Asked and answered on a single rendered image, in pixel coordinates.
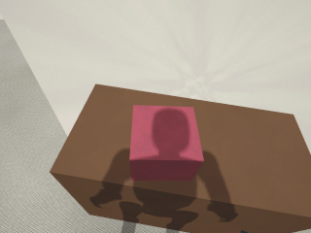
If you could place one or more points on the pedestal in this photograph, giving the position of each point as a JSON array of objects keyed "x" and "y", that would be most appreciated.
[{"x": 255, "y": 177}]

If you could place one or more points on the carton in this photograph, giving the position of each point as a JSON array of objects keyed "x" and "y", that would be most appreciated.
[{"x": 164, "y": 144}]

